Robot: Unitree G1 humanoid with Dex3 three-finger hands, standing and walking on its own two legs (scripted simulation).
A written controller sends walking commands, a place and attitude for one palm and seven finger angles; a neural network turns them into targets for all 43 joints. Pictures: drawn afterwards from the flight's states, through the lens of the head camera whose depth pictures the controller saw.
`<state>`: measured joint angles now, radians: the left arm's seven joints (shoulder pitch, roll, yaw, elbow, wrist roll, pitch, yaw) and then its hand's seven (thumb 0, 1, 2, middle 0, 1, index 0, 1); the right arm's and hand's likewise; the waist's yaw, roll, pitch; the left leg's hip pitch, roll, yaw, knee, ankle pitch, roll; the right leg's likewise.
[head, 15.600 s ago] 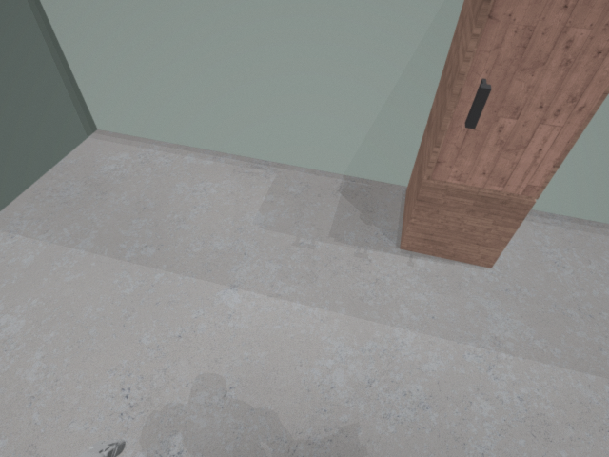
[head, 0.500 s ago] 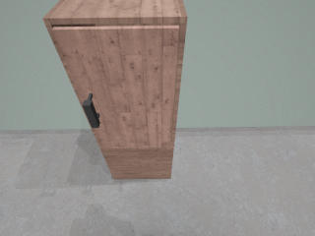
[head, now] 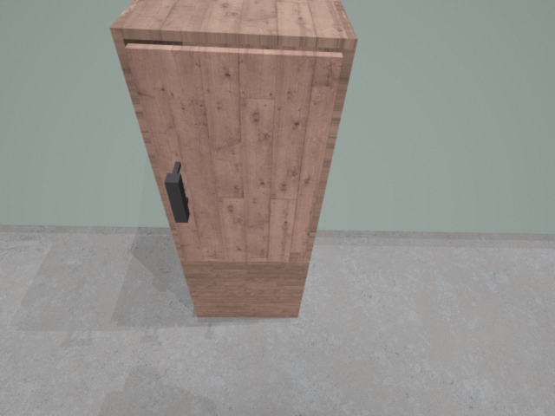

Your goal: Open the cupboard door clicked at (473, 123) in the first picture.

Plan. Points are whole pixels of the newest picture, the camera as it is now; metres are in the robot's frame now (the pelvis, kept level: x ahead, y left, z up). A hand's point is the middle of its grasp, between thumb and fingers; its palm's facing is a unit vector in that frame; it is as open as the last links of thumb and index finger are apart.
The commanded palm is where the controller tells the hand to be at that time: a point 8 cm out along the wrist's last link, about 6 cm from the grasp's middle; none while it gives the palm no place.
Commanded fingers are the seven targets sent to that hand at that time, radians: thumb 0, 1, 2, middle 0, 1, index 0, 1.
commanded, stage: come to a stop and stand still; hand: left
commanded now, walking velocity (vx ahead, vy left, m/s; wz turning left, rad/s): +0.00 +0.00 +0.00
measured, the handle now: (179, 191) +0.54 +0.24 -0.04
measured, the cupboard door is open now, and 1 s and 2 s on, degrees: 0 0 0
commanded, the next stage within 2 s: look again from close up in 0.24 s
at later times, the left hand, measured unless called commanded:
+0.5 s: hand out of the picture -0.01 +0.17 -0.18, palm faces +0.01 -0.99 -0.15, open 7.4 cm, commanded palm none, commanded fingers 0.00 0.90 0.90 -0.20 -0.30 -0.20 -0.30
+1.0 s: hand out of the picture +0.01 +0.18 -0.16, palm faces +0.10 -0.97 -0.21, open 7.3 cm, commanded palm +0.10 +0.22 -0.07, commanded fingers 0.00 0.81 0.86 -0.21 -0.36 -0.21 -0.36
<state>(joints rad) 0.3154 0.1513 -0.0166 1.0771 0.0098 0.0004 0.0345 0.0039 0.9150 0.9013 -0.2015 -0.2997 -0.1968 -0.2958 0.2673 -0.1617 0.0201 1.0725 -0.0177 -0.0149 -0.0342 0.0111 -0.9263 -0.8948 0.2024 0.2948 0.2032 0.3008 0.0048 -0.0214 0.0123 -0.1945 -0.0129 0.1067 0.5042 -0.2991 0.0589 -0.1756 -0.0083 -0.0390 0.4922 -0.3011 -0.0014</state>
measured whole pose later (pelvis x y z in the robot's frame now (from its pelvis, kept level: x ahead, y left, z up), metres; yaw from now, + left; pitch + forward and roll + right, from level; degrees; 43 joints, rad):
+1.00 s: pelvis -0.01 +0.00 +0.00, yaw +0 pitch +0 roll +0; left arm 0.42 0.16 0.00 0.76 -0.04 0.12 0.08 0.03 0.95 0.90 -0.21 -0.30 -0.20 -0.30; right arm 0.33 -0.15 0.03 1.03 0.01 -0.07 -0.05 0.02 -0.92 -0.89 0.20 0.30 0.21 0.30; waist 0.00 -0.03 0.03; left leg -0.19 -0.03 0.11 0.45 -0.26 0.06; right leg -0.20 -0.02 -0.03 0.49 -0.28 0.00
